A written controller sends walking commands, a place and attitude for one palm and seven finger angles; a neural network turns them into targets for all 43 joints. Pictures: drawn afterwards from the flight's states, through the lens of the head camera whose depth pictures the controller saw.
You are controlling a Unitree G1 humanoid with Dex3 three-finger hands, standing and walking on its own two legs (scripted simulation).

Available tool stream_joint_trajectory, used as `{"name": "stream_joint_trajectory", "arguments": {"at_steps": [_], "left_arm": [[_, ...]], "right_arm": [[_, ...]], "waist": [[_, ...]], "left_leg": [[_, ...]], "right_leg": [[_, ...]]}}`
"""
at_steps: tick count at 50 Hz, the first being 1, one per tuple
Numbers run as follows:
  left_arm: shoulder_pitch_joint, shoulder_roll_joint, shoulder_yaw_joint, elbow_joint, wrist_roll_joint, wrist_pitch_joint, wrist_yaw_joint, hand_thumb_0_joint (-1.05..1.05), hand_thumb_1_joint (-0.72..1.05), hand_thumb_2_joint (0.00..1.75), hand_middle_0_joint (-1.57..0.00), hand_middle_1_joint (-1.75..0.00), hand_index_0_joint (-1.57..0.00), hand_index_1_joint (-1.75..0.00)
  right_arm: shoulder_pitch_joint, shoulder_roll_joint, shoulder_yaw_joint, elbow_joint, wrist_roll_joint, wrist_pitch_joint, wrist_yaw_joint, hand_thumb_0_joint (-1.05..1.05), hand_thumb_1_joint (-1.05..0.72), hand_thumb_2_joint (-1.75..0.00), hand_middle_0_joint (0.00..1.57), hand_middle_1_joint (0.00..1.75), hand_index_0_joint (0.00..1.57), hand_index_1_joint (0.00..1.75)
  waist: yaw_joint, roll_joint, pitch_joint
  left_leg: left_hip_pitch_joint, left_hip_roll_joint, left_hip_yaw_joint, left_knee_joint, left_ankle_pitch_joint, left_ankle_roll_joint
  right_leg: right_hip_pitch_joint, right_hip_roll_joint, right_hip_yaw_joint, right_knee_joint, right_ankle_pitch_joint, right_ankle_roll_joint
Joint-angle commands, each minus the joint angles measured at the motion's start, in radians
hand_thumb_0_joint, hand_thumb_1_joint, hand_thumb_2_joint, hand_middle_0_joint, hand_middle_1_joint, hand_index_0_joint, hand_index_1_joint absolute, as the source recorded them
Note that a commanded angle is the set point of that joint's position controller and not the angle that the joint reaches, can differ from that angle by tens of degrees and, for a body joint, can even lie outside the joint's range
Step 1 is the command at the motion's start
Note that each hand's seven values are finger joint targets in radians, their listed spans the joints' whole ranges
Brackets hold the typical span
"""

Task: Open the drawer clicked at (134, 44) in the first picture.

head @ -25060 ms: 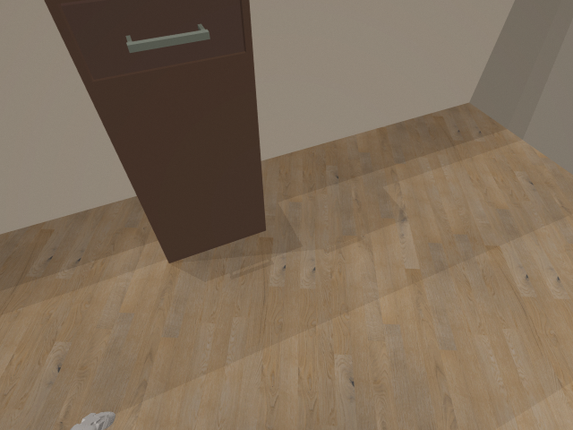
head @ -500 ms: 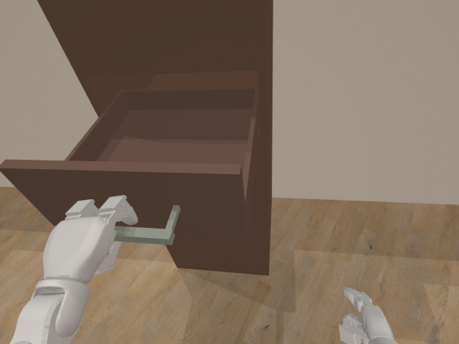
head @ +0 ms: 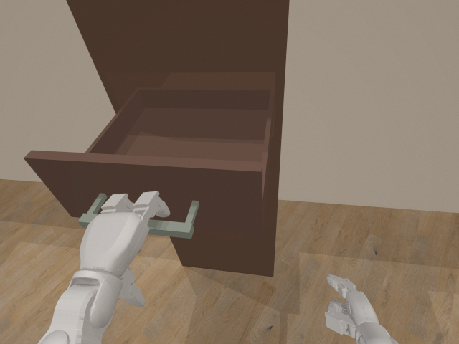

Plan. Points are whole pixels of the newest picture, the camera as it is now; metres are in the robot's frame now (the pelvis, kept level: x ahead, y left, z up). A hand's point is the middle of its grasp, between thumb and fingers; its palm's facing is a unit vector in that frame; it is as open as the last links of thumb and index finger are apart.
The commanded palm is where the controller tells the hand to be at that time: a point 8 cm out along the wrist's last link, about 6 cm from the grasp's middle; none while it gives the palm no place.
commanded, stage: lift the hand off the handle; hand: left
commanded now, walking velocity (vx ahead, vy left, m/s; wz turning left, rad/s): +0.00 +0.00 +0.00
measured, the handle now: (140, 214) +0.27 +0.20 +0.12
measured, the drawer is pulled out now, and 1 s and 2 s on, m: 0.30 0.29 0.29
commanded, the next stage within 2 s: draw the hand back to the body in 1.50 s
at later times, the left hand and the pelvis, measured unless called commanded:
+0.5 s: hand (139, 233) +0.23 +0.18 +0.13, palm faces +0.13 -0.11 -0.99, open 13.7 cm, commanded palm +0.20 +0.19 +0.20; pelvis +0.00 -0.01 +0.00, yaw +0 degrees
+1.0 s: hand (120, 205) +0.23 +0.19 +0.19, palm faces +0.18 -0.08 -0.98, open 13.6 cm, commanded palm +0.20 +0.19 +0.27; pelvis -0.01 -0.01 +0.00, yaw +1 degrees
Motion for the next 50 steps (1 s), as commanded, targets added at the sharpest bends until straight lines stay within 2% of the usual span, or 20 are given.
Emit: {"name": "stream_joint_trajectory", "arguments": {"at_steps": [1, 2, 5, 7, 10, 12, 13, 15, 18, 22, 25, 28, 32, 34, 37, 40, 42, 45, 47, 50], "left_arm": [[-0.18, 0.124, 0.068, -0.172, 0.037, -0.017, 0.046, 0.0, -0.5, 0.3, -0.3, -1.2, -0.3, -1.2], [-0.195, 0.171, 0.115, -0.153, 0.027, -0.007, 0.049, 0.0, -0.5, 0.3, -0.3, -1.2, -0.3, -1.2], [-0.224, 0.138, 0.084, -0.141, 0.032, -0.008, 0.054, 0.0, -0.5, 0.3, -0.3, -1.2, -0.3, -1.2], [-0.242, 0.177, 0.119, -0.141, 0.016, -0.004, 0.054, 0.0, -0.5, 0.3, -0.3, -1.2, -0.3, -1.2], [-0.278, 0.115, 0.054, -0.115, 0.017, -0.007, 0.05, 0.0, -0.5, 0.3, -0.3, -1.2, -0.3, -1.2], [-0.318, 0.194, 0.112, -0.193, 0.003, -0.018, 0.055, 0.0, -0.5, 0.3, -0.3, -1.2, -0.3, -1.2], [-0.313, 0.167, 0.088, -0.191, 0.013, -0.018, 0.052, 0.0, -0.5, 0.3, -0.3, -1.2, -0.3, -1.2], [-0.335, 0.174, 0.093, -0.157, 0.004, -0.017, 0.047, 0.0, -0.5, 0.3, -0.3, -1.2, -0.3, -1.2], [-0.367, 0.206, 0.122, -0.216, -0.017, -0.032, 0.034, 0.0, -0.5, 0.3, -0.3, -1.2, -0.3, -1.2], [-0.327, 0.265, 0.201, -0.213, -0.058, -0.029, 0.019, 0.0, -0.5, 0.3, -0.3, -1.2, -0.3, -1.2], [-0.349, 0.245, 0.175, -0.164, -0.065, -0.007, -0.006, 0.0, -0.5, 0.3, -0.3, -1.2, -0.3, -1.2], [-0.412, 0.258, 0.17, -0.204, -0.07, -0.005, -0.03, 0.0, -0.5, 0.3, -0.3, -1.2, -0.3, -1.2], [-0.43, 0.364, 0.281, -0.222, -0.101, -0.016, -0.039, 0.0, -0.5, 0.3, -0.3, -1.2, -0.3, -1.2], [-0.445, 0.314, 0.235, -0.202, -0.109, -0.02, -0.052, 0.0, -0.5, 0.3, -0.3, -1.2, -0.3, -1.2], [-0.48, 0.37, 0.289, -0.235, -0.135, -0.016, -0.065, 0.0, -0.5, 0.3, -0.3, -1.2, -0.3, -1.2], [-0.464, 0.367, 0.288, -0.214, -0.14, -0.013, -0.077, 0.0, -0.5, 0.3, -0.3, -1.2, -0.3, -1.2], [-0.5, 0.391, 0.312, -0.253, -0.159, -0.007, -0.087, 0.0, -0.5, 0.3, -0.3, -1.2, -0.3, -1.2], [-0.516, 0.356, 0.265, -0.262, -0.158, -0.001, -0.104, 0.0, -0.5, 0.3, -0.3, -1.2, -0.3, -1.2], [-0.52, 0.433, 0.345, -0.258, -0.177, 0.012, -0.109, 0.0, -0.5, 0.3, -0.3, -1.2, -0.3, -1.2], [-0.58, 0.389, 0.288, -0.229, -0.167, 0.031, -0.131, 0.0, -0.5, 0.3, -0.3, -1.2, -0.3, -1.2]], "right_arm": [[-0.182, -0.075, -0.037, -0.16, -0.003, -0.043, -0.004, 0.0, -0.9, -0.9, 0.2, 0.3, 0.2, 0.3], [-0.192, -0.079, -0.036, -0.157, 0.006, -0.045, -0.008, 0.0, -0.9, -0.9, 0.2, 0.3, 0.2, 0.3], [-0.184, -0.073, -0.037, -0.147, 0.0, -0.044, -0.013, 0.0, -0.9, -0.9, 0.2, 0.3, 0.2, 0.3], [-0.192, -0.079, -0.038, -0.146, 0.008, -0.047, -0.017, 0.0, -0.9, -0.9, 0.2, 0.3, 0.2, 0.3], [-0.183, -0.075, -0.037, -0.137, 0.004, -0.05, -0.018, 0.0, -0.9, -0.9, 0.2, 0.3, 0.2, 0.3], [-0.197, -0.08, -0.039, -0.149, 0.01, -0.057, -0.022, 0.0, -0.9, -0.9, 0.2, 0.3, 0.2, 0.3], [-0.198, -0.067, -0.031, -0.155, 0.005, -0.064, -0.021, 0.0, -0.9, -0.9, 0.2, 0.3, 0.2, 0.3], [-0.198, -0.072, -0.034, -0.138, 0.006, -0.06, -0.027, 0.0, -0.9, -0.9, 0.2, 0.3, 0.2, 0.3], [-0.208, -0.068, -0.029, -0.151, 0.007, -0.08, -0.027, 0.0, -0.9, -0.9, 0.2, 0.3, 0.2, 0.3], [-0.218, -0.081, -0.033, -0.143, 0.015, -0.079, -0.025, 0.0, -0.9, -0.9, 0.2, 0.3, 0.2, 0.3], [-0.219, -0.083, -0.03, -0.132, 0.016, -0.069, -0.021, 0.0, -0.9, -0.9, 0.2, 0.3, 0.2, 0.3], [-0.237, -0.077, -0.021, -0.144, 0.019, -0.082, -0.018, 0.0, -0.9, -0.9, 0.2, 0.3, 0.2, 0.3], [-0.24, -0.09, -0.026, -0.143, 0.024, -0.087, -0.026, 0.0, -0.9, -0.9, 0.2, 0.3, 0.2, 0.3], [-0.229, -0.081, -0.024, -0.133, 0.02, -0.086, -0.024, 0.0, -0.9, -0.9, 0.2, 0.3, 0.2, 0.3], [-0.246, -0.094, -0.024, -0.141, 0.031, -0.09, -0.021, 0.0, -0.9, -0.9, 0.2, 0.3, 0.2, 0.3], [-0.236, -0.093, -0.024, -0.14, 0.024, -0.086, -0.018, 0.0, -0.9, -0.9, 0.2, 0.3, 0.2, 0.3], [-0.257, -0.097, -0.023, -0.148, 0.035, -0.093, -0.015, 0.0, -0.9, -0.9, 0.2, 0.3, 0.2, 0.3], [-0.249, -0.095, -0.022, -0.147, 0.029, -0.089, -0.01, 0.0, -0.9, -0.9, 0.2, 0.3, 0.2, 0.3], [-0.262, -0.105, -0.02, -0.15, 0.038, -0.092, -0.011, 0.0, -0.9, -0.9, 0.2, 0.3, 0.2, 0.3], [-0.256, -0.102, -0.015, -0.145, 0.036, -0.079, -0.009, 0.0, -0.9, -0.9, 0.2, 0.3, 0.2, 0.3]], "waist": [[-0.012, -0.078, -0.121], [-0.014, -0.068, -0.108], [-0.01, -0.078, -0.14], [-0.015, -0.059, -0.147], [-0.025, -0.08, -0.121], [-0.019, -0.051, -0.176], [-0.007, -0.072, -0.209], [-0.018, -0.084, -0.142], [-0.007, -0.085, -0.198], [-0.006, -0.062, -0.156], [-0.015, -0.091, -0.107], [-0.008, -0.067, -0.149], [-0.001, -0.063, -0.165], [-0.014, -0.082, -0.14], [-0.01, -0.041, -0.163], [-0.003, -0.075, -0.152], [-0.006, -0.029, -0.165], [-0.009, -0.06, -0.167], [-0.001, -0.042, -0.17], [-0.009, -0.077, -0.156]], "left_leg": [[0.056, -0.004, -0.021, -0.069, 0.095, -0.005], [0.039, 0.002, -0.023, -0.074, 0.06, -0.007], [0.063, -0.009, -0.018, -0.067, 0.11, -0.002], [0.063, -0.005, -0.023, -0.07, 0.101, -0.006], [0.064, -0.01, -0.019, -0.073, 0.1, -0.002], [0.082, -0.009, -0.027, -0.074, 0.09, -0.001], [0.093, -0.016, -0.02, -0.067, 0.11, 0.006], [0.091, -0.016, -0.018, -0.075, 0.103, 0.004], [0.115, -0.02, -0.019, -0.073, 0.133, 0.008], [0.112, -0.018, -0.02, -0.078, 0.145, 0.0], [0.097, -0.02, -0.009, -0.096, 0.114, 0.0], [0.116, -0.023, -0.007, -0.095, 0.117, 0.002], [0.123, -0.02, -0.019, -0.094, 0.124, 0.002], [0.118, -0.024, -0.015, -0.097, 0.138, 0.002], [0.124, -0.021, -0.019, -0.095, 0.129, -0.003], [0.109, -0.027, -0.015, -0.097, 0.139, -0.002], [0.119, -0.019, -0.02, -0.093, 0.138, -0.006], [0.117, -0.025, -0.018, -0.1, 0.143, -0.004], [0.103, -0.017, -0.027, -0.099, 0.125, -0.008], [0.092, -0.022, -0.023, -0.11, 0.118, -0.007]], "right_leg": [[-0.031, 0.039, 0.005, -0.082, 0.044, -0.017], [-0.02, 0.044, 0.012, -0.078, 0.027, -0.019], [-0.019, 0.038, 0.011, -0.082, 0.06, -0.018], [-0.006, 0.043, 0.02, -0.082, 0.059, -0.02], [-0.038, 0.038, 0.01, -0.089, 0.051, -0.015], [0.006, 0.041, 0.023, -0.085, 0.051, -0.018], [0.009, 0.03, 0.02, -0.089, 0.048, -0.016], [-0.014, 0.029, 0.02, -0.112, 0.043, -0.011], [0.023, 0.024, 0.027, -0.112, 0.07, -0.011], [0.038, 0.024, 0.041, -0.132, 0.102, -0.009], [0.015, 0.019, 0.031, -0.15, 0.061, 0.002], [0.033, 0.016, 0.037, -0.15, 0.046, -0.001], [0.061, 0.018, 0.051, -0.154, 0.072, -0.001], [0.049, 0.012, 0.037, -0.157, 0.087, 0.003], [0.059, 0.014, 0.052, -0.16, 0.082, 0.001], [0.063, 0.007, 0.04, -0.156, 0.096, 0.007], [0.062, 0.011, 0.05, -0.151, 0.096, 0.0], [0.057, 0.007, 0.032, -0.147, 0.098, 0.006], [0.069, 0.011, 0.046, -0.141, 0.085, 0.0], [0.052, 0.008, 0.028, -0.145, 0.068, 0.007]]}}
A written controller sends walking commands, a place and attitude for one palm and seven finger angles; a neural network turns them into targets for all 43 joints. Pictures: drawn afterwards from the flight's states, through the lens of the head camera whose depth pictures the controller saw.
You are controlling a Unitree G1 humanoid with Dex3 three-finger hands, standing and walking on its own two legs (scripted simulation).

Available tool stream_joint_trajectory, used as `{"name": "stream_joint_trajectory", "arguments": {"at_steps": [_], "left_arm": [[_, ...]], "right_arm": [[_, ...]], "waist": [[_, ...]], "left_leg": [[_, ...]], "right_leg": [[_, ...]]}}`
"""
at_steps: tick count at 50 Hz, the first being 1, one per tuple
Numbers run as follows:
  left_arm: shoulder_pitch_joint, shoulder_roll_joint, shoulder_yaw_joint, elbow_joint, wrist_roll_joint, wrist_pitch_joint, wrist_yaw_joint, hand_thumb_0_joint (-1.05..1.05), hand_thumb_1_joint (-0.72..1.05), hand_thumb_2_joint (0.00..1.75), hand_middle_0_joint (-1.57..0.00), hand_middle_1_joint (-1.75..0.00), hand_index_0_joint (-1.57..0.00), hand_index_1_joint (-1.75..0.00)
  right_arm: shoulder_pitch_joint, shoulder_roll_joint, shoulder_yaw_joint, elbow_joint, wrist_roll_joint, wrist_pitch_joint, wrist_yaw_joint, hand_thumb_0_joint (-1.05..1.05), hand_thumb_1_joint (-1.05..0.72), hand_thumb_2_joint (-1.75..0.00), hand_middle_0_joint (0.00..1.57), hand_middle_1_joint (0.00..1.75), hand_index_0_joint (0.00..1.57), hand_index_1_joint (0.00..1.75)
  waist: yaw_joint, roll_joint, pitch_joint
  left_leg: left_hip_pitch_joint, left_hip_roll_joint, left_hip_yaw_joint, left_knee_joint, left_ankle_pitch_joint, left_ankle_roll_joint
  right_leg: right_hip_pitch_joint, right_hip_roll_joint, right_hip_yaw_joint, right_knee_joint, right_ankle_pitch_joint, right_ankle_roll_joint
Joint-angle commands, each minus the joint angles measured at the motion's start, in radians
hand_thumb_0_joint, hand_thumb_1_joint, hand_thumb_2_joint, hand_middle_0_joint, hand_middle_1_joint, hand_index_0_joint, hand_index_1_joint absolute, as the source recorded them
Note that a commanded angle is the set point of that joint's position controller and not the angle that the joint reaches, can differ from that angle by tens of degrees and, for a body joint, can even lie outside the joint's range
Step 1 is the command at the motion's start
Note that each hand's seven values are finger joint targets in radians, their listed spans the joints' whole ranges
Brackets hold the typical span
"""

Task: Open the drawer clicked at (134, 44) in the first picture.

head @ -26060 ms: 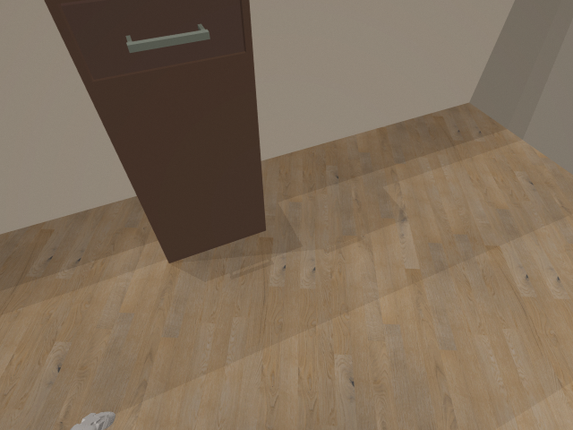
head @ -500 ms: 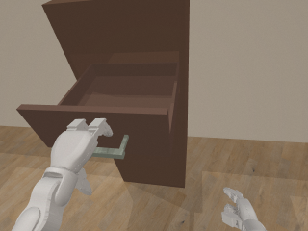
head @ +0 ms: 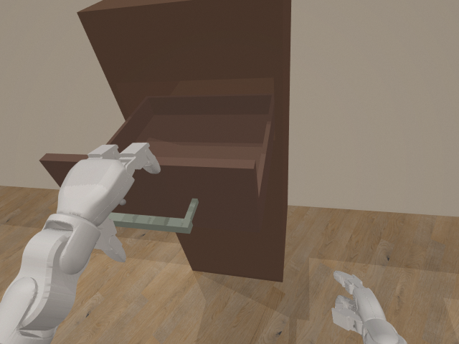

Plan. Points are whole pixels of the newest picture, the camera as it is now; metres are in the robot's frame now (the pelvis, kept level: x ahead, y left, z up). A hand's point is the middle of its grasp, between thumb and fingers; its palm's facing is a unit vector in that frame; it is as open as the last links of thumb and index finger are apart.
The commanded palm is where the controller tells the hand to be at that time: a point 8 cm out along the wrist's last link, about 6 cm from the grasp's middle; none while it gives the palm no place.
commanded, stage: lift the hand off the handle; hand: left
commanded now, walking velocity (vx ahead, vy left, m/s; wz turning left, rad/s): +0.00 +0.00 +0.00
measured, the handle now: (143, 211) +0.28 +0.21 +0.12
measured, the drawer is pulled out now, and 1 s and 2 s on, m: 0.29 0.29 0.29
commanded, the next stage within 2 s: draw the hand back to the body in 0.50 s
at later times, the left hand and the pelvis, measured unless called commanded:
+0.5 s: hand (118, 151) +0.28 +0.20 +0.25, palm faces +0.29 -0.09 -0.95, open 13.8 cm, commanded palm +0.22 +0.20 +0.32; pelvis -0.01 +0.01 +0.00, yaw -1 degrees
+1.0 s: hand (98, 167) +0.26 +0.22 +0.25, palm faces +0.27 -0.06 -0.96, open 13.8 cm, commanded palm +0.19 +0.22 +0.31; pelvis +0.00 +0.00 -0.01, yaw +0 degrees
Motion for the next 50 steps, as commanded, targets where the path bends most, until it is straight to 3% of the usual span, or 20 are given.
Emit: {"name": "stream_joint_trajectory", "arguments": {"at_steps": [1, 2, 5, 7, 9, 12, 14, 17, 18, 22, 24, 27, 30, 37, 38, 40, 42, 44, 47, 50], "left_arm": [[-0.374, 0.22, 0.195, -0.199, 0.013, 0.02, 0.037, 0.0, -0.5, 0.3, -0.3, -1.2, -0.3, -1.2], [-0.404, 0.255, 0.228, -0.229, -0.003, 0.021, 0.037, 0.0, -0.5, 0.3, -0.3, -1.2, -0.3, -1.2], [-0.466, 0.205, 0.166, -0.193, 0.005, 0.025, 0.025, 0.0, -0.5, 0.3, -0.3, -1.2, -0.3, -1.2], [-0.516, 0.294, 0.242, -0.223, -0.009, 0.027, 0.025, 0.0, -0.5, 0.3, -0.3, -1.2, -0.3, -1.2], [-0.521, 0.223, 0.175, -0.135, 0.0, 0.041, 0.012, 0.0, -0.5, 0.3, -0.3, -1.2, -0.3, -1.2], [-0.549, 0.253, 0.203, -0.127, -0.019, 0.09, -0.016, 0.0, -0.5, 0.3, -0.3, -1.2, -0.3, -1.2], [-0.539, 0.182, 0.139, -0.058, -0.016, 0.113, -0.042, 0.0, -0.5, 0.3, -0.3, -1.2, -0.3, -1.2], [-0.546, 0.246, 0.195, -0.102, -0.03, 0.126, -0.063, 0.0, -0.5, 0.3, -0.3, -1.2, -0.3, -1.2], [-0.582, 0.209, 0.151, -0.107, -0.009, 0.132, -0.073, 0.0, -0.5, 0.3, -0.3, -1.2, -0.3, -1.2], [-0.539, 0.309, 0.254, -0.114, -0.027, 0.142, -0.074, 0.0, -0.5, 0.3, -0.3, -1.2, -0.3, -1.2], [-0.516, 0.223, 0.185, -0.113, -0.023, 0.149, -0.085, 0.0, -0.5, 0.3, -0.3, -1.2, -0.3, -1.2], [-0.532, 0.301, 0.246, -0.186, -0.043, 0.144, -0.077, 0.0, -0.5, 0.3, -0.3, -1.2, -0.3, -1.2], [-0.519, 0.249, 0.2, -0.198, -0.024, 0.146, -0.072, 0.0, -0.5, 0.3, -0.3, -1.2, -0.3, -1.2], [-0.481, 0.331, 0.287, -0.207, -0.051, 0.141, -0.052, 0.0, -0.5, 0.3, -0.3, -1.2, -0.3, -1.2], [-0.493, 0.309, 0.266, -0.219, -0.027, 0.143, -0.059, 0.0, -0.5, 0.3, -0.3, -1.2, -0.3, -1.2], [-0.42, 0.278, 0.253, -0.212, -0.047, 0.145, -0.066, 0.0, -0.5, 0.3, -0.3, -1.2, -0.3, -1.2], [-0.398, 0.334, 0.307, -0.246, -0.074, 0.141, -0.066, 0.0, -0.5, 0.3, -0.3, -1.2, -0.3, -1.2], [-0.354, 0.284, 0.274, -0.191, -0.064, 0.148, -0.075, 0.0, -0.5, 0.3, -0.3, -1.2, -0.3, -1.2], [-0.355, 0.379, 0.352, -0.27, -0.08, 0.132, -0.075, 0.0, -0.5, 0.3, -0.3, -1.2, -0.3, -1.2], [-0.314, 0.352, 0.33, -0.248, -0.069, 0.135, -0.09, 0.0, -0.5, 0.3, -0.3, -1.2, -0.3, -1.2]], "right_arm": [[-0.243, -0.06, -0.024, -0.188, 0.005, -0.048, -0.003, 0.0, -0.9, -0.9, 0.2, 0.3, 0.2, 0.3], [-0.254, -0.064, -0.022, -0.193, 0.012, -0.057, -0.004, 0.0, -0.9, -0.9, 0.2, 0.3, 0.2, 0.3], [-0.239, -0.056, -0.021, -0.182, 0.007, -0.055, -0.002, 0.0, -0.9, -0.9, 0.2, 0.3, 0.2, 0.3], [-0.256, -0.066, -0.022, -0.186, 0.014, -0.062, -0.006, 0.0, -0.9, -0.9, 0.2, 0.3, 0.2, 0.3], [-0.241, -0.049, -0.019, -0.171, 0.011, -0.057, -0.001, 0.0, -0.9, -0.9, 0.2, 0.3, 0.2, 0.3], [-0.269, -0.07, -0.019, -0.189, 0.028, -0.043, 0.005, 0.0, -0.9, -0.9, 0.2, 0.3, 0.2, 0.3], [-0.253, -0.056, -0.012, -0.187, 0.027, -0.029, 0.012, 0.0, -0.9, -0.9, 0.2, 0.3, 0.2, 0.3], [-0.269, -0.072, -0.011, -0.211, 0.035, -0.019, 0.014, 0.0, -0.9, -0.9, 0.2, 0.3, 0.2, 0.3], [-0.276, -0.06, 0.0, -0.221, 0.027, -0.019, 0.022, 0.0, -0.9, -0.9, 0.2, 0.3, 0.2, 0.3], [-0.258, -0.083, -0.011, -0.222, 0.031, 0.0, 0.02, 0.0, -0.9, -0.9, 0.2, 0.3, 0.2, 0.3], [-0.262, -0.063, -0.007, -0.227, 0.032, 0.006, 0.03, 0.0, -0.9, -0.9, 0.2, 0.3, 0.2, 0.3], [-0.264, -0.08, -0.013, -0.234, 0.034, 0.002, 0.024, 0.0, -0.9, -0.9, 0.2, 0.3, 0.2, 0.3], [-0.265, -0.069, -0.01, -0.236, 0.032, 0.002, 0.029, 0.0, -0.9, -0.9, 0.2, 0.3, 0.2, 0.3], [-0.256, -0.081, -0.015, -0.223, 0.035, -0.002, 0.02, 0.0, -0.9, -0.9, 0.2, 0.3, 0.2, 0.3], [-0.268, -0.064, -0.005, -0.231, 0.029, -0.004, 0.028, 0.0, -0.9, -0.9, 0.2, 0.3, 0.2, 0.3], [-0.259, -0.07, -0.009, -0.232, 0.033, 0.005, 0.028, 0.0, -0.9, -0.9, 0.2, 0.3, 0.2, 0.3], [-0.264, -0.08, -0.012, -0.235, 0.038, 0.0, 0.021, 0.0, -0.9, -0.9, 0.2, 0.3, 0.2, 0.3], [-0.251, -0.066, -0.006, -0.226, 0.033, 0.002, 0.023, 0.0, -0.9, -0.9, 0.2, 0.3, 0.2, 0.3], [-0.259, -0.086, -0.011, -0.237, 0.034, -0.005, 0.013, 0.0, -0.9, -0.9, 0.2, 0.3, 0.2, 0.3], [-0.25, -0.078, -0.006, -0.235, 0.027, -0.003, 0.013, 0.0, -0.9, -0.9, 0.2, 0.3, 0.2, 0.3]], "waist": [[-0.008, -0.118, -0.179], [-0.01, -0.067, -0.189], [-0.016, -0.102, -0.193], [-0.01, -0.075, -0.223], [-0.017, -0.117, -0.198], [-0.008, -0.075, -0.196], [-0.017, -0.145, -0.159], [-0.006, -0.116, -0.193], [0.0, -0.126, -0.227], [0.002, -0.109, -0.227], [-0.007, -0.144, -0.21], [-0.006, -0.101, -0.235], [-0.002, -0.12, -0.231], [-0.002, -0.098, -0.225], [0.011, -0.106, -0.268], [-0.001, -0.128, -0.213], [-0.004, -0.093, -0.227], [-0.013, -0.146, -0.186], [-0.004, -0.101, -0.231], [-0.007, -0.129, -0.202]], "left_leg": [[0.039, -0.03, 0.001, -0.046, 0.076, 0.013], [0.043, -0.022, -0.008, -0.045, 0.064, 0.01], [0.045, -0.028, -0.009, -0.054, 0.064, 0.01], [0.046, -0.022, -0.017, -0.047, 0.053, 0.009], [0.035, -0.025, -0.012, -0.053, 0.056, 0.008], [0.01, -0.017, -0.014, -0.056, 0.042, 0.003], [-0.009, -0.019, -0.006, -0.059, 0.036, 0.005], [-0.014, -0.013, -0.006, -0.045, 0.025, 0.005], [-0.021, -0.023, -0.001, -0.041, 0.043, 0.006], [-0.037, -0.012, -0.001, -0.024, 0.057, 0.006], [-0.035, -0.015, 0.004, -0.023, 0.069, 0.008], [-0.024, -0.013, 0.0, -0.007, 0.066, 0.01], [-0.02, -0.018, -0.001, -0.014, 0.074, 0.011], [-0.021, -0.011, -0.009, -0.002, 0.074, 0.008], [-0.022, -0.022, -0.006, 0.003, 0.1, 0.007], [-0.026, -0.017, 0.0, -0.004, 0.087, 0.01], [-0.021, -0.013, -0.004, 0.011, 0.082, 0.009], [-0.035, -0.014, -0.001, 0.008, 0.078, 0.01], [-0.024, -0.012, -0.005, 0.023, 0.076, 0.01], [-0.034, -0.02, -0.001, 0.02, 0.076, 0.013]], "right_leg": [[-0.003, -0.002, 0.052, -0.097, 0.042, 0.023], [0.004, -0.001, 0.061, -0.09, 0.034, 0.015], [-0.01, 0.002, 0.045, -0.092, 0.022, 0.019], [0.01, 0.002, 0.062, -0.084, 0.021, 0.013], [-0.011, 0.0, 0.05, -0.086, 0.008, 0.016], [-0.004, -0.002, 0.057, -0.069, 0.021, 0.01], [-0.026, 0.0, 0.038, -0.069, 0.0, 0.018], [-0.012, -0.003, 0.052, -0.054, 0.012, 0.014], [0.006, -0.007, 0.05, -0.043, 0.011, 0.014], [0.012, -0.009, 0.059, -0.026, 0.052, 0.011], [-0.013, -0.003, 0.044, -0.022, 0.042, 0.017], [-0.004, -0.009, 0.061, -0.018, 0.06, 0.012], [-0.02, -0.001, 0.047, -0.018, 0.042, 0.016], [-0.013, -0.006, 0.059, -0.016, 0.059, 0.01], [0.009, -0.005, 0.058, -0.005, 0.066, 0.01], [-0.024, -0.002, 0.044, -0.016, 0.068, 0.02], [-0.013, -0.005, 0.059, -0.01, 0.082, 0.016], [-0.04, -0.002, 0.042, -0.017, 0.062, 0.024], [-0.014, -0.008, 0.064, -0.011, 0.085, 0.019], [-0.034, -0.006, 0.051, -0.018, 0.074, 0.029]]}}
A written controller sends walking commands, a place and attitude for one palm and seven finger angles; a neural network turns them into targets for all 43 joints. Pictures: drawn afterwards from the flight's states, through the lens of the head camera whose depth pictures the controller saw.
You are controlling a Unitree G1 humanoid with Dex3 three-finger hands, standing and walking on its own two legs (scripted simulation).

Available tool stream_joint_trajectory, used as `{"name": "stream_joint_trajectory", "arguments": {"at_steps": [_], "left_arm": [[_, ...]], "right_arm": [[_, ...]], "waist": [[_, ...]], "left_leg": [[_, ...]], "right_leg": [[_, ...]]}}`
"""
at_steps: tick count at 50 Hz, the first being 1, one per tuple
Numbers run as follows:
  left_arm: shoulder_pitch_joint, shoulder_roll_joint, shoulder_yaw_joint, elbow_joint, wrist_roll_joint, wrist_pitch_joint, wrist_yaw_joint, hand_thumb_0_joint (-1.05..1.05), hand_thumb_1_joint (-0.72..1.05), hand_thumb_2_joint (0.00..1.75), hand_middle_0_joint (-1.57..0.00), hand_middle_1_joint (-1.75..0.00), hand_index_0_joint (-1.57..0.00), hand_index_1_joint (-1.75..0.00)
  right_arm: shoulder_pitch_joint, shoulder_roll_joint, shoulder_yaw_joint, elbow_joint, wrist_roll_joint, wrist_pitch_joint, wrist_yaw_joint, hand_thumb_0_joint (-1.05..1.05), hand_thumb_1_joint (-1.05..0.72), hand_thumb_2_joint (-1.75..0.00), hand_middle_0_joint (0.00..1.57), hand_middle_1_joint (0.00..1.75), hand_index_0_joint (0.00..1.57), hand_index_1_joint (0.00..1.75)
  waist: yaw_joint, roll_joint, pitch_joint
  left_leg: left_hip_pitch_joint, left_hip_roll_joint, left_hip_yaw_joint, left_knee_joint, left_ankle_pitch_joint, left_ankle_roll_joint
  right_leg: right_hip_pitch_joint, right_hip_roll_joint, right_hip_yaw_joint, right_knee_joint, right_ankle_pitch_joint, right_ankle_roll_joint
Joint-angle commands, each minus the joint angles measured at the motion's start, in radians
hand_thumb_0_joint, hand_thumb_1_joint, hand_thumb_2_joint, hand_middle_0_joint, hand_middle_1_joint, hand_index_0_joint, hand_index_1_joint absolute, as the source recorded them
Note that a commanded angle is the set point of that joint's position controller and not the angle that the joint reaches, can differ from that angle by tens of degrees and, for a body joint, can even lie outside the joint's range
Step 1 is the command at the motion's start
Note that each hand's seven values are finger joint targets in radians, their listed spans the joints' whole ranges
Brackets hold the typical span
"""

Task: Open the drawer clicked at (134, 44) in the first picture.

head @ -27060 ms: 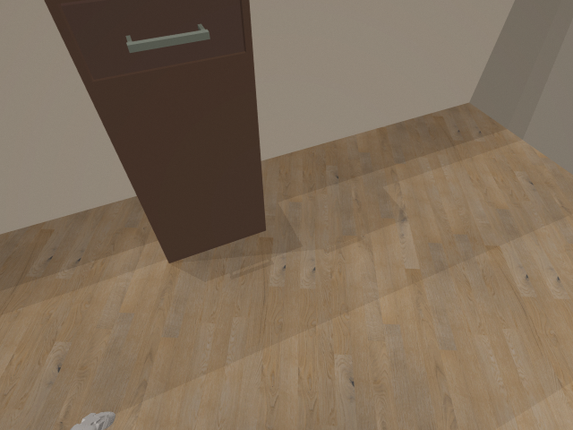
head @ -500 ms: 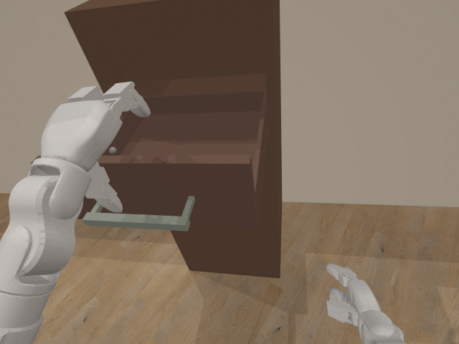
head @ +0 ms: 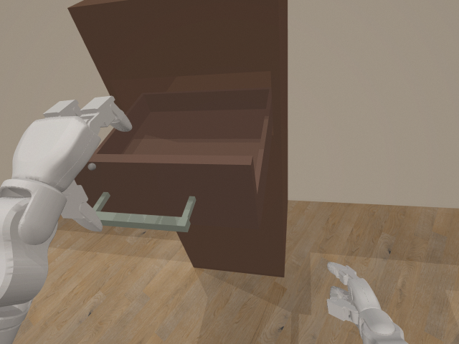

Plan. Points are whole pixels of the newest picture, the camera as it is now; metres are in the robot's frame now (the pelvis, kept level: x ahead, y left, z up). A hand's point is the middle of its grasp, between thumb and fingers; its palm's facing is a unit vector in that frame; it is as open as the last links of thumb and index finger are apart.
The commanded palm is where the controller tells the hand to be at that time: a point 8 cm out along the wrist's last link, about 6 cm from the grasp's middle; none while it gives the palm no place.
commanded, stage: draw the hand back to the body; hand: left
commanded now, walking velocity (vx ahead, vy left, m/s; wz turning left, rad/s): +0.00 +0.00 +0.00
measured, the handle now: (140, 210) +0.28 +0.21 +0.12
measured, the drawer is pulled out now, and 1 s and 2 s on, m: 0.29 0.29 0.29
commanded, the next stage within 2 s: step back with the hand held close in 1.20 s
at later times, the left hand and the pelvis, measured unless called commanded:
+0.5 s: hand (49, 142) +0.22 +0.21 +0.32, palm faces +0.48 -0.84 -0.24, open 12.9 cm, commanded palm +0.17 +0.25 +0.32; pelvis +0.02 +0.00 +0.01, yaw -1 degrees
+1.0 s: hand (27, 148) +0.22 +0.24 +0.31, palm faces +0.56 -0.77 -0.31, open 8.7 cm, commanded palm +0.17 +0.29 +0.31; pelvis +0.04 +0.01 +0.01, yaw -1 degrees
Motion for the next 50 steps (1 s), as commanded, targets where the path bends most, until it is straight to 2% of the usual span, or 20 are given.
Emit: {"name": "stream_joint_trajectory", "arguments": {"at_steps": [1, 3, 4, 6, 7, 8, 9, 10, 11, 12, 13, 14, 16, 17, 18, 22, 25, 30, 40, 50], "left_arm": [[-0.219, 0.264, 0.202, -0.171, 0.016, -0.01, 0.026, 0.0, -0.5, 0.3, -0.3, -1.2, -0.3, -1.2], [-0.254, 0.269, 0.197, -0.203, 0.015, -0.018, 0.022, 0.0, -0.5, 0.3, -0.3, -1.2, -0.3, -1.2], [-0.177, 0.263, 0.212, -0.145, 0.004, -0.016, 0.022, 0.0, -0.5, 0.3, -0.3, -1.2, -0.3, -1.2], [-0.164, 0.297, 0.24, -0.174, 0.0, -0.022, 0.013, 0.0, -0.5, 0.3, -0.3, -1.2, -0.3, -1.2], [-0.163, 0.33, 0.274, -0.19, -0.02, -0.027, 0.015, 0.0, -0.5, 0.3, -0.3, -1.2, -0.3, -1.2], [-0.18, 0.303, 0.245, -0.198, -0.003, -0.027, 0.004, 0.0, -0.5, 0.3, -0.3, -1.2, -0.3, -1.2], [-0.119, 0.282, 0.242, -0.148, -0.014, -0.027, 0.003, 0.0, -0.5, 0.3, -0.3, -1.2, -0.3, -1.2], [-0.104, 0.309, 0.264, -0.165, -0.019, -0.032, -0.004, 0.0, -0.5, 0.3, -0.3, -1.2, -0.3, -1.2], [-0.246, -0.07, 0.313, -0.389, -0.661, -0.232, 0.123, 0.0, -0.47, 0.32, -0.3, -1.18, -0.3, -1.18], [-0.092, 0.085, 0.423, -0.262, -0.685, -0.308, 0.197, 0.0, -0.43, 0.33, -0.29, -1.15, -0.29, -1.15], [0.015, 0.003, 0.452, -0.241, -0.753, -0.346, 0.23, 0.0, -0.4, 0.34, -0.29, -1.13, -0.29, -1.13], [0.031, 0.014, 0.485, -0.278, -0.774, -0.384, 0.253, 0.0, -0.36, 0.36, -0.29, -1.11, -0.29, -1.11], [-0.001, 0.013, 0.523, -0.309, -0.793, -0.441, 0.289, 0.0, -0.29, 0.39, -0.29, -1.07, -0.29, -1.07], [0.01, 0.018, 0.538, -0.248, -0.797, -0.452, 0.304, 0.0, -0.26, 0.4, -0.28, -1.04, -0.28, -1.04], [-0.003, -0.059, 0.482, -0.227, -0.801, -0.463, 0.309, 0.0, -0.22, 0.42, -0.28, -1.02, -0.28, -1.02], [-0.006, -0.107, 0.428, -0.199, -0.801, -0.487, 0.319, 0.0, -0.08, 0.48, -0.27, -0.93, -0.27, -0.93], [0.038, -0.107, 0.416, -0.314, -0.789, -0.51, 0.324, 0.0, 0.02, 0.52, -0.26, -0.86, -0.26, -0.86], [0.133, -0.061, 0.477, -0.403, -0.781, -0.52, 0.338, 0.0, 0.2, 0.6, -0.25, -0.75, -0.25, -0.75], [0.159, -0.062, 0.539, -0.27, -0.799, -0.482, 0.336, 0.0, 0.55, 0.75, -0.22, -0.52, -0.22, -0.52], [0.109, -0.056, 0.527, -0.324, -0.789, -0.463, 0.346, 0.0, 0.9, 0.9, -0.2, -0.3, -0.2, -0.3]], "right_arm": [[-0.231, -0.068, -0.037, -0.189, -0.002, -0.058, -0.012, 0.0, -0.9, -0.9, 0.2, 0.3, 0.2, 0.3], [-0.238, -0.06, -0.03, -0.191, -0.006, -0.073, -0.012, 0.0, -0.9, -0.9, 0.2, 0.3, 0.2, 0.3], [-0.217, -0.059, -0.037, -0.177, -0.004, -0.071, -0.019, 0.0, -0.9, -0.9, 0.2, 0.3, 0.2, 0.3], [-0.22, -0.072, -0.037, -0.186, -0.006, -0.071, -0.022, 0.0, -0.9, -0.9, 0.2, 0.3, 0.2, 0.3], [-0.22, -0.082, -0.043, -0.181, 0.003, -0.078, -0.025, 0.0, -0.9, -0.9, 0.2, 0.3, 0.2, 0.3], [-0.226, -0.065, -0.031, -0.19, -0.007, -0.082, -0.019, 0.0, -0.9, -0.9, 0.2, 0.3, 0.2, 0.3], [-0.207, -0.065, -0.038, -0.178, -0.005, -0.08, -0.024, 0.0, -0.9, -0.9, 0.2, 0.3, 0.2, 0.3], [-0.206, -0.077, -0.041, -0.183, -0.006, -0.08, -0.024, 0.0, -0.9, -0.9, 0.2, 0.3, 0.2, 0.3], [-0.1, 0.015, -0.048, -0.255, -0.01, -0.162, -0.051, 0.0, -0.9, -0.9, 0.2, 0.3, 0.2, 0.3], [-0.098, -0.022, -0.038, -0.171, -0.034, -0.206, -0.079, 0.0, -0.9, -0.9, 0.2, 0.3, 0.2, 0.3], [-0.088, -0.022, -0.043, -0.161, -0.042, -0.226, -0.092, 0.0, -0.9, -0.9, 0.2, 0.3, 0.2, 0.3], [-0.069, -0.025, -0.051, -0.14, -0.038, -0.241, -0.094, 0.0, -0.9, -0.9, 0.2, 0.3, 0.2, 0.3], [-0.052, -0.018, -0.062, -0.12, -0.043, -0.266, -0.102, 0.0, -0.9, -0.9, 0.2, 0.3, 0.2, 0.3], [-0.039, -0.024, -0.068, -0.094, -0.047, -0.277, -0.107, 0.0, -0.9, -0.9, 0.2, 0.3, 0.2, 0.3], [-0.027, -0.011, -0.063, -0.098, -0.047, -0.278, -0.106, 0.0, -0.9, -0.9, 0.2, 0.3, 0.2, 0.3], [-0.023, -0.029, -0.079, -0.092, -0.05, -0.298, -0.111, 0.0, -0.9, -0.9, 0.2, 0.3, 0.2, 0.3], [-0.022, -0.033, -0.087, -0.105, -0.058, -0.311, -0.103, 0.0, -0.9, -0.9, 0.2, 0.3, 0.2, 0.3], [-0.011, -0.038, -0.098, -0.11, -0.062, -0.318, -0.093, 0.0, -0.9, -0.9, 0.2, 0.3, 0.2, 0.3], [0.016, -0.041, -0.114, -0.1, -0.044, -0.274, -0.093, 0.0, -0.9, -0.9, 0.2, 0.3, 0.2, 0.3], [-0.006, -0.032, -0.104, -0.105, -0.052, -0.264, -0.094, 0.0, -0.9, -0.9, 0.2, 0.3, 0.2, 0.3]], "waist": [[0.001, -0.121, -0.202], [0.003, -0.079, -0.239], [-0.007, -0.12, -0.188], [0.002, -0.129, -0.188], [-0.006, -0.084, -0.192], [0.006, -0.085, -0.222], [-0.007, -0.122, -0.169], [0.0, -0.125, -0.168], [-0.094, -0.271, -0.093], [-0.094, -0.337, -0.049], [-0.068, -0.354, -0.048], [-0.068, -0.291, -0.09], [-0.056, -0.125, -0.14], [-0.055, -0.062, -0.101], [-0.064, -0.05, -0.071], [-0.061, -0.074, -0.013], [-0.047, -0.055, -0.11], [-0.04, -0.068, -0.146], [-0.057, -0.127, -0.096], [-0.052, -0.089, -0.099]], "left_leg": [[0.049, -0.018, -0.009, -0.046, 0.112, 0.01], [0.055, -0.021, -0.019, -0.042, 0.121, 0.004], [0.047, -0.014, -0.015, -0.047, 0.115, 0.008], [0.044, -0.017, -0.016, -0.042, 0.12, 0.009], [0.051, -0.009, -0.018, -0.032, 0.122, 0.004], [0.046, -0.021, -0.019, -0.035, 0.133, 0.003], [0.04, -0.014, -0.015, -0.041, 0.13, 0.007], [0.035, -0.014, -0.019, -0.045, 0.114, 0.007], [0.146, 0.011, 0.006, -0.024, 0.015, 0.029], [0.149, 0.023, -0.009, -0.016, -0.049, 0.024], [0.133, 0.025, 0.003, -0.024, -0.032, 0.028], [0.149, 0.028, 0.006, -0.037, -0.014, 0.023], [0.181, 0.029, 0.02, -0.055, 0.003, 0.014], [0.178, 0.031, 0.024, -0.062, -0.004, 0.007], [0.167, 0.031, 0.02, -0.084, -0.012, 0.005], [0.166, 0.036, 0.011, -0.104, 0.009, 0.012], [0.19, 0.033, 0.007, -0.089, 0.109, 0.018], [0.181, 0.038, 0.005, -0.062, 0.214, 0.011], [0.184, 0.055, 0.007, -0.065, 0.247, 0.001], [0.18, 0.049, -0.003, -0.066, 0.199, 0.002]], "right_leg": [[0.053, 0.002, 0.044, -0.098, 0.115, 0.025], [0.072, 0.0, 0.048, -0.087, 0.118, 0.017], [0.046, 0.005, 0.035, -0.096, 0.115, 0.023], [0.049, 0.0, 0.039, -0.099, 0.132, 0.026], [0.051, 0.001, 0.051, -0.098, 0.149, 0.02], [0.071, -0.001, 0.044, -0.088, 0.141, 0.02], [0.042, 0.003, 0.03, -0.095, 0.141, 0.026], [0.04, 0.002, 0.033, -0.1, 0.13, 0.028], [-0.049, 0.024, 0.014, -0.204, 0.095, 0.008], [-0.074, 0.028, 0.058, -0.236, 0.024, 0.006], [-0.052, 0.013, 0.034, -0.251, 0.029, 0.014], [-0.015, -0.002, 0.035, -0.249, 0.045, 0.018], [0.028, -0.007, 0.034, -0.234, 0.067, 0.013], [0.026, -0.003, 0.041, -0.239, 0.069, 0.008], [0.025, -0.002, 0.026, -0.245, 0.047, 0.007], [0.026, 0.005, 0.025, -0.261, 0.037, 0.005], [0.088, 0.004, 0.026, -0.207, 0.161, 0.0], [0.114, 0.008, 0.02, -0.165, 0.282, -0.005], [0.076, 0.014, 0.008, -0.165, 0.303, 0.0], [0.07, 0.01, 0.021, -0.173, 0.266, -0.003]]}}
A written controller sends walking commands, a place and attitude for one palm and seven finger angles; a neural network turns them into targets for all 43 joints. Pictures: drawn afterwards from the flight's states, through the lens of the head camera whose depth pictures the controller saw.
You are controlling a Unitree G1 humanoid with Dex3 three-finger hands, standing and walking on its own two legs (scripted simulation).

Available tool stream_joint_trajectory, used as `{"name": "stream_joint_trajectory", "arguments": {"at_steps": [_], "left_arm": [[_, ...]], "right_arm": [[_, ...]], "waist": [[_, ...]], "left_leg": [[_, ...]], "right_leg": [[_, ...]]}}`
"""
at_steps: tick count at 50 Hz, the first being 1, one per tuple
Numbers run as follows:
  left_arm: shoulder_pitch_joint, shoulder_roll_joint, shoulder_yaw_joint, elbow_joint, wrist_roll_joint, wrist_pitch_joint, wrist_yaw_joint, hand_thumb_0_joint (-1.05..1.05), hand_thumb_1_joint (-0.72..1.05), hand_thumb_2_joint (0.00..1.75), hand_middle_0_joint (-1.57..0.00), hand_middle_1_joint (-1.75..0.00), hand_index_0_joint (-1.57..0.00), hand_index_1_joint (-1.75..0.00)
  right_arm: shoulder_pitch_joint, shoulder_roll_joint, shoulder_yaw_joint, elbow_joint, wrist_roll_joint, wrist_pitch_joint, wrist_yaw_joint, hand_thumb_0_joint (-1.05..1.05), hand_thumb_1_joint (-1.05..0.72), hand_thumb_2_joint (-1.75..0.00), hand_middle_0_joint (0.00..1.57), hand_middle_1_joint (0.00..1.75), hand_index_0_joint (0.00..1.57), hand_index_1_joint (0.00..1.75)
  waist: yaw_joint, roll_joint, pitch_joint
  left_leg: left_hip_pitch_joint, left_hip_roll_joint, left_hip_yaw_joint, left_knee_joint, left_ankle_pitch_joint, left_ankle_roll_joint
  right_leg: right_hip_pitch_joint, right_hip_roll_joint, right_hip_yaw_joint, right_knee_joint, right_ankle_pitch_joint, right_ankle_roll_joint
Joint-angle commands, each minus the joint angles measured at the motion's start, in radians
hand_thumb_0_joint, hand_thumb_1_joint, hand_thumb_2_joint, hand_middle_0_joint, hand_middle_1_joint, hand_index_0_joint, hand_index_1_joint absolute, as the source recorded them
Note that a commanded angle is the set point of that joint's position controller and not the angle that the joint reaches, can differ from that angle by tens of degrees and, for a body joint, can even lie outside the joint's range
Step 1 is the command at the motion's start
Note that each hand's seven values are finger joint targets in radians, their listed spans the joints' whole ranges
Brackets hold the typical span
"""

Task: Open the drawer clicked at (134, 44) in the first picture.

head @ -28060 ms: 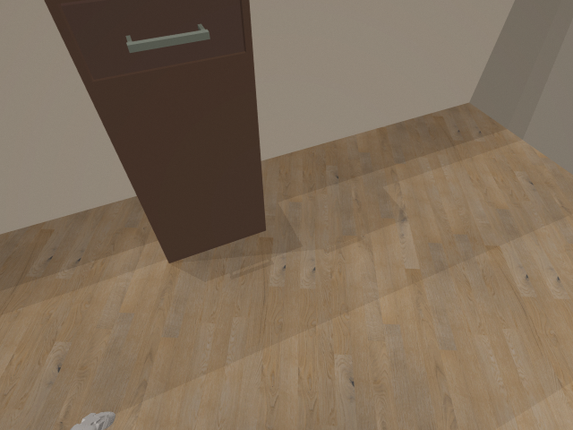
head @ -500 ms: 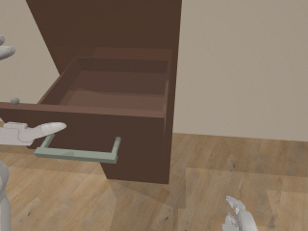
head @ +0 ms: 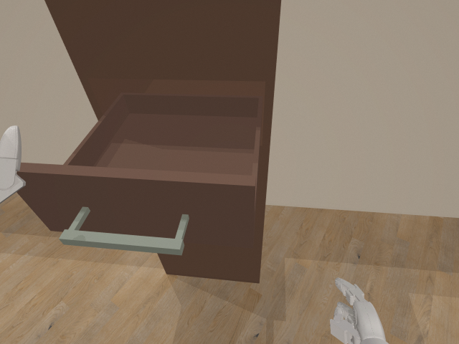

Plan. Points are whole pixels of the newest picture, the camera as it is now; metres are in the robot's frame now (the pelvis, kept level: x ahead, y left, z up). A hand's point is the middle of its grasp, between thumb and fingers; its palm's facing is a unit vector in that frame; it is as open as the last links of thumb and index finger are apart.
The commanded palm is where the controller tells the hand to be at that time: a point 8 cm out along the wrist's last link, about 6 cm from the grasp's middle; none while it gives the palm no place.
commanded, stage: draw the hand back to the body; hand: left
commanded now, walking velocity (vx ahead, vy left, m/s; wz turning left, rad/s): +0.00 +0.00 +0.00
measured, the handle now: (127, 230) +0.24 +0.20 +0.12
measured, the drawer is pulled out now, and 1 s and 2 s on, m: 0.29 0.29 0.29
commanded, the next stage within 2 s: step back with the hand held close in 0.20 s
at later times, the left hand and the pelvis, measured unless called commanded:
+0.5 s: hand (10, 168) +0.18 +0.23 +0.31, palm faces +0.55 -0.73 -0.41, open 7.4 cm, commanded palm +0.11 +0.28 +0.31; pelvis -0.03 +0.00 +0.00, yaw -1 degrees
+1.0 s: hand out of the picture +0.07 +0.26 +0.31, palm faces +0.64 -0.70 -0.30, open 7.4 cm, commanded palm +0.01 +0.30 +0.31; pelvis -0.12 +0.02 -0.02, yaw +0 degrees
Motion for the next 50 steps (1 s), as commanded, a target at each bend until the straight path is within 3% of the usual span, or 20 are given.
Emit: {"name": "stream_joint_trajectory", "arguments": {"at_steps": [1, 8, 12, 15, 16, 17, 18, 19, 22, 26, 28, 31, 37, 40, 42, 43, 45, 47, 49, 50], "left_arm": [[-0.17, 0.211, 0.087, -0.183, 0.006, -0.039, 0.018, 0.0, 0.9, 0.9, -0.2, -0.3, -0.2, -0.3], [-0.187, 0.207, 0.082, -0.125, 0.002, -0.026, 0.022, 0.0, 0.9, 0.9, -0.2, -0.3, -0.2, -0.3], [-0.184, 0.206, 0.077, -0.133, 0.0, -0.029, 0.019, 0.0, 0.9, 0.9, -0.2, -0.3, -0.2, -0.3], [-0.175, 0.214, 0.089, -0.139, -0.001, -0.032, 0.019, 0.0, 0.9, 0.9, -0.2, -0.3, -0.2, -0.3], [-0.25, 0.347, 0.175, -0.195, 0.016, -0.068, 0.019, 0.0, 0.9, 0.9, -0.2, -0.3, -0.2, -0.3], [-0.239, 0.352, 0.178, -0.157, 0.021, -0.081, 0.018, 0.0, 0.9, 0.9, -0.2, -0.3, -0.2, -0.3], [-0.176, 0.297, 0.141, -0.129, 0.022, -0.082, 0.016, 0.0, 0.9, 0.9, -0.2, -0.3, -0.2, -0.3], [-0.146, 0.288, 0.134, -0.12, 0.027, -0.08, 0.015, 0.0, 0.9, 0.9, -0.2, -0.3, -0.2, -0.3], [-0.072, 0.31, 0.165, -0.135, 0.03, -0.085, 0.024, 0.0, 0.9, 0.9, -0.2, -0.3, -0.2, -0.3], [0.02, 0.345, 0.224, -0.201, 0.03, -0.091, 0.035, 0.0, 0.9, 0.9, -0.2, -0.3, -0.2, -0.3], [0.069, 0.359, 0.251, -0.23, 0.025, -0.099, 0.042, 0.0, 0.9, 0.9, -0.2, -0.3, -0.2, -0.3], [0.095, 0.379, 0.289, -0.274, 0.029, -0.112, 0.052, 0.0, 0.9, 0.9, -0.2, -0.3, -0.2, -0.3], [0.026, 0.401, 0.328, -0.269, 0.035, -0.136, 0.066, 0.0, 0.9, 0.9, -0.2, -0.3, -0.2, -0.3], [-0.047, 0.376, 0.306, -0.169, 0.045, -0.138, 0.067, 0.0, 0.9, 0.9, -0.2, -0.3, -0.2, -0.3], [-0.115, 0.372, 0.284, -0.132, 0.052, -0.134, 0.066, 0.0, 0.9, 0.9, -0.2, -0.3, -0.2, -0.3], [-0.139, 0.359, 0.259, -0.109, 0.053, -0.132, 0.065, 0.0, 0.9, 0.9, -0.2, -0.3, -0.2, -0.3], [-0.161, 0.345, 0.221, -0.101, 0.061, -0.13, 0.069, 0.0, 0.9, 0.9, -0.2, -0.3, -0.2, -0.3], [-0.162, 0.364, 0.209, -0.137, 0.063, -0.128, 0.077, 0.0, 0.9, 0.9, -0.2, -0.3, -0.2, -0.3], [-0.156, 0.348, 0.193, -0.163, 0.067, -0.12, 0.082, 0.0, 0.9, 0.9, -0.2, -0.3, -0.2, -0.3], [-0.15, 0.362, 0.205, -0.193, 0.067, -0.123, 0.084, 0.0, 0.9, 0.9, -0.2, -0.3, -0.2, -0.3]], "right_arm": [[-0.127, -0.099, -0.041, -0.154, -0.003, -0.053, -0.012, 0.0, -0.9, -0.9, 0.2, 0.3, 0.2, 0.3], [-0.137, -0.099, -0.04, -0.146, -0.001, -0.052, -0.014, 0.0, -0.9, -0.9, 0.2, 0.3, 0.2, 0.3], [-0.145, -0.099, -0.04, -0.15, 0.0, -0.054, -0.013, 0.0, -0.9, -0.9, 0.2, 0.3, 0.2, 0.3], [-0.149, -0.097, -0.042, -0.152, 0.001, -0.055, -0.012, 0.0, -0.9, -0.9, 0.2, 0.3, 0.2, 0.3], [-0.111, -0.13, -0.038, -0.212, 0.017, -0.044, -0.009, 0.0, -0.9, -0.9, 0.2, 0.3, 0.2, 0.3], [-0.108, -0.122, -0.039, -0.193, 0.014, -0.033, -0.014, 0.0, -0.9, -0.9, 0.2, 0.3, 0.2, 0.3], [-0.111, -0.123, -0.042, -0.187, 0.011, -0.026, -0.017, 0.0, -0.9, -0.9, 0.2, 0.3, 0.2, 0.3], [-0.103, -0.125, -0.047, -0.191, 0.014, -0.022, -0.016, 0.0, -0.9, -0.9, 0.2, 0.3, 0.2, 0.3], [-0.084, -0.137, -0.063, -0.197, 0.018, -0.014, -0.016, 0.0, -0.9, -0.9, 0.2, 0.3, 0.2, 0.3], [-0.066, -0.135, -0.079, -0.224, 0.026, 0.0, -0.009, 0.0, -0.9, -0.9, 0.2, 0.3, 0.2, 0.3], [-0.063, -0.134, -0.083, -0.233, 0.027, 0.002, -0.009, 0.0, -0.9, -0.9, 0.2, 0.3, 0.2, 0.3], [-0.053, -0.139, -0.089, -0.243, 0.024, -0.004, -0.007, 0.0, -0.9, -0.9, 0.2, 0.3, 0.2, 0.3], [-0.036, -0.153, -0.095, -0.233, 0.014, -0.039, -0.016, 0.0, -0.9, -0.9, 0.2, 0.3, 0.2, 0.3], [-0.015, -0.149, -0.092, -0.219, 0.012, -0.055, -0.019, 0.0, -0.9, -0.9, 0.2, 0.3, 0.2, 0.3], [-0.01, -0.156, -0.094, -0.211, 0.013, -0.063, -0.021, 0.0, -0.9, -0.9, 0.2, 0.3, 0.2, 0.3], [-0.004, -0.15, -0.09, -0.205, 0.013, -0.065, -0.02, 0.0, -0.9, -0.9, 0.2, 0.3, 0.2, 0.3], [0.008, -0.146, -0.087, -0.194, 0.014, -0.061, -0.015, 0.0, -0.9, -0.9, 0.2, 0.3, 0.2, 0.3], [0.01, -0.14, -0.082, -0.17, 0.012, -0.055, -0.013, 0.0, -0.9, -0.9, 0.2, 0.3, 0.2, 0.3], [0.007, -0.118, -0.067, -0.172, 0.01, -0.049, -0.014, 0.0, -0.9, -0.9, 0.2, 0.3, 0.2, 0.3], [0.002, -0.124, -0.069, -0.175, 0.008, -0.047, -0.018, 0.0, -0.9, -0.9, 0.2, 0.3, 0.2, 0.3]], "waist": [[-0.017, -0.001, -0.124], [-0.019, -0.019, -0.076], [-0.013, 0.011, -0.083], [-0.009, -0.007, -0.09], [-0.065, -0.053, -0.037], [-0.059, -0.04, -0.055], [-0.071, -0.084, -0.057], [-0.074, -0.106, -0.075], [-0.077, -0.037, -0.163], [-0.079, -0.08, -0.238], [-0.079, -0.054, -0.248], [-0.076, -0.028, -0.241], [-0.068, 0.103, -0.223], [-0.08, 0.06, -0.149], [-0.088, 0.011, -0.093], [-0.098, -0.05, -0.066], [-0.104, -0.148, -0.035], [-0.106, -0.214, -0.072], [-0.11, -0.233, -0.102], [-0.108, -0.177, -0.1]], "left_leg": [[0.092, 0.026, -0.021, -0.039, 0.251, -0.005], [0.074, 0.03, -0.026, -0.056, 0.185, -0.006], [0.07, 0.025, -0.027, -0.056, 0.17, -0.005], [0.068, 0.027, -0.027, -0.056, 0.152, -0.002], [0.017, 0.047, -0.044, -0.016, 0.12, 0.02], [0.016, 0.039, -0.055, 0.008, 0.104, 0.019], [0.014, 0.04, -0.051, 0.022, 0.118, 0.018], [0.015, 0.041, -0.049, 0.032, 0.143, 0.017], [0.021, 0.058, -0.04, 0.042, 0.259, 0.011], [-0.02, 0.084, -0.049, 0.052, 0.358, 0.006], [-0.04, 0.091, -0.061, 0.046, 0.364, 0.007], [-0.107, 0.109, -0.087, 0.017, 0.312, 0.011], [-0.256, 0.168, -0.126, -0.077, 0.129, 0.037], [-0.407, 0.185, -0.138, -0.111, -0.146, 0.052], [-0.422, 0.141, -0.114, -0.059, -0.276, 0.045], [-0.402, 0.113, -0.102, -0.006, -0.308, 0.037], [-0.259, 0.039, -0.07, 0.17, -0.281, 0.006], [-0.112, -0.009, -0.028, 0.354, -0.167, -0.011], [-0.098, 0.006, -0.041, 0.309, -0.146, -0.004], [-0.104, 0.023, -0.066, 0.227, -0.163, 0.004]], "right_leg": [[-0.056, -0.014, 0.001, -0.05, 0.253, -0.014], [-0.075, -0.014, 0.003, -0.072, 0.186, -0.013], [-0.067, -0.016, 0.006, -0.074, 0.173, -0.017], [-0.071, -0.017, 0.011, -0.075, 0.147, -0.014], [-0.22, -0.075, 0.126, -0.126, 0.183, -0.005], [-0.224, -0.099, 0.13, -0.133, 0.196, -0.007], [-0.241, -0.108, 0.132, -0.138, 0.215, -0.007], [-0.242, -0.114, 0.132, -0.129, 0.24, -0.007], [-0.196, -0.122, 0.113, -0.067, 0.36, -0.006], [-0.147, -0.106, 0.093, 0.005, 0.405, 0.003], [-0.144, -0.1, 0.09, 0.027, 0.398, 0.002], [-0.144, -0.074, 0.084, 0.063, 0.315, 0.006], [-0.112, -0.028, 0.043, 0.215, 0.132, 0.008], [-0.103, -0.031, 0.053, 0.255, 0.015, 0.004], [-0.182, -0.059, 0.107, 0.165, -0.066, -0.009], [-0.256, -0.089, 0.148, 0.092, -0.165, -0.02], [-0.47, -0.16, 0.232, -0.102, -0.381, -0.051], [-0.574, -0.254, 0.264, -0.179, -0.354, -0.087], [-0.538, -0.257, 0.193, -0.116, -0.247, -0.077], [-0.537, -0.228, 0.156, -0.073, -0.257, -0.062]]}}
